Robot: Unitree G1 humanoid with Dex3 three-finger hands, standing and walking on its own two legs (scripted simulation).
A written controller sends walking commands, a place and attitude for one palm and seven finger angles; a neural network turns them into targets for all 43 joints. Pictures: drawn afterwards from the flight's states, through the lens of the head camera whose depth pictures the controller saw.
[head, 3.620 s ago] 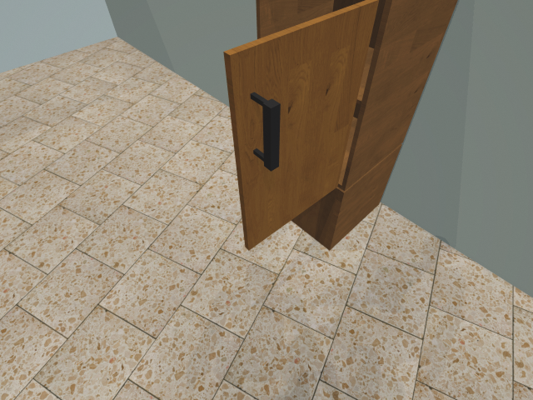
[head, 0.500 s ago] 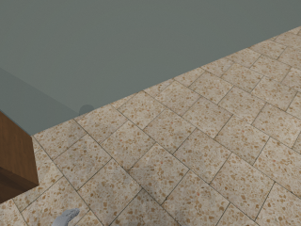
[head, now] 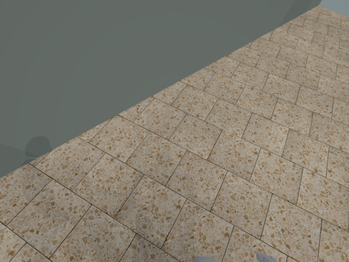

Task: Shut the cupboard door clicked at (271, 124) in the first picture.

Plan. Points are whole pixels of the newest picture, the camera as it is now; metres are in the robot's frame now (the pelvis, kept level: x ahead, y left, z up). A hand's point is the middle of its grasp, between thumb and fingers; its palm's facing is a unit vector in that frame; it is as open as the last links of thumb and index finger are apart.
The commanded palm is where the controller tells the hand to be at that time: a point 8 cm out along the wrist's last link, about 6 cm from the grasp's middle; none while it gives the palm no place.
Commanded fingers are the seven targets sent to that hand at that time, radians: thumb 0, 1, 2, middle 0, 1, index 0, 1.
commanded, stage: walk around to get in front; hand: left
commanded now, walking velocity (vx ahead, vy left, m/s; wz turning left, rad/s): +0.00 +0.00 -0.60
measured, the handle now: out of the picture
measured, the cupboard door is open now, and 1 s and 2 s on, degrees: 87 87 87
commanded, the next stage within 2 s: walk to a spot facing it in 1.90 s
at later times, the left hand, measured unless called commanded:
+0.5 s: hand (134, 246) +0.17 +0.11 -0.15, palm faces -0.30 -0.91 -0.27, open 7.4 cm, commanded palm none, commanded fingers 0.00 0.90 0.90 -0.20 -0.30 -0.20 -0.30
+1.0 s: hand (157, 206) +0.28 +0.06 -0.16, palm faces -0.57 -0.81 -0.17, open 7.4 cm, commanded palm none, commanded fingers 0.00 0.90 0.90 -0.20 -0.30 -0.20 -0.30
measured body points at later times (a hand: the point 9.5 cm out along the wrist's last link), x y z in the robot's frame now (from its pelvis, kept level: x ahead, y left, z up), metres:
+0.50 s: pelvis +0.02 -0.06 +0.01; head +0.06 -0.09 +0.45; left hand +0.19 +0.16 -0.13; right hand -0.01 -0.33 -0.15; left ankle +0.05 +0.11 -0.66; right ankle -0.01 -0.14 -0.73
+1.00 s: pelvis +0.10 -0.06 +0.01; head +0.15 -0.07 +0.46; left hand +0.31 +0.11 -0.14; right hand -0.03 -0.27 -0.12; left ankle +0.11 +0.07 -0.73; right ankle +0.03 -0.19 -0.65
